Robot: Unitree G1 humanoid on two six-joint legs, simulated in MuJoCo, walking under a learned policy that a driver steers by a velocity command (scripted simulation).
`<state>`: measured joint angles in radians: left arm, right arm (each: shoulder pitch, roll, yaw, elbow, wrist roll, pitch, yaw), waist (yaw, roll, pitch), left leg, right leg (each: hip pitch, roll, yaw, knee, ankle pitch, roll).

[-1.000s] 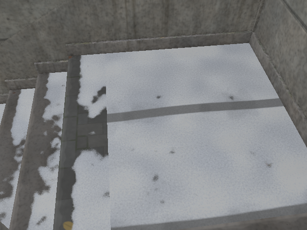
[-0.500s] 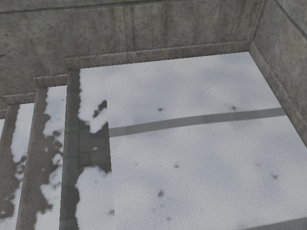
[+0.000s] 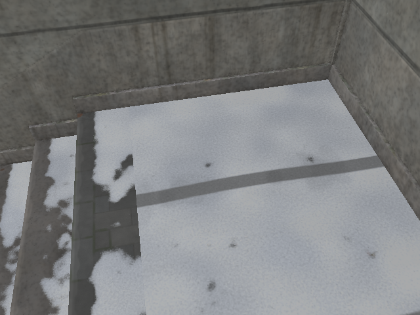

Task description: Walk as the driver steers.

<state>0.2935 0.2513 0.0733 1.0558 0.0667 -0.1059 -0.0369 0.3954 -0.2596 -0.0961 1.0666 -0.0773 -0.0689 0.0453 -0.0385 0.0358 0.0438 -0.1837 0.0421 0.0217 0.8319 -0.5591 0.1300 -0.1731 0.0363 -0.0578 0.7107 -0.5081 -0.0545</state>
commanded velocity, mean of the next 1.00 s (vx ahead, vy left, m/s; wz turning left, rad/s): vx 0.16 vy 0.00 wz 0.00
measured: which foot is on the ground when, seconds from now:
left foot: up 0.00-0.32, down 0.34-1.00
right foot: down 0.00-0.36, up 0.38-0.60, down 0.62-1.00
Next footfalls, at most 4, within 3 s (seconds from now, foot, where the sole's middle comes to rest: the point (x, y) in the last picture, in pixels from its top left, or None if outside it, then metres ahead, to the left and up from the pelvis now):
0.34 left None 0.27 0.11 -0.91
0.62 right None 0.31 -0.11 -0.91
1.82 right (263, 304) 0.67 -0.18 -1.08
2.36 left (183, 256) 0.89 0.14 -1.08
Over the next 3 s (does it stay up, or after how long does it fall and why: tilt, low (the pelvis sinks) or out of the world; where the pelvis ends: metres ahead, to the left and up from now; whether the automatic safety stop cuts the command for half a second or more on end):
stays up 1.00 0.09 -0.31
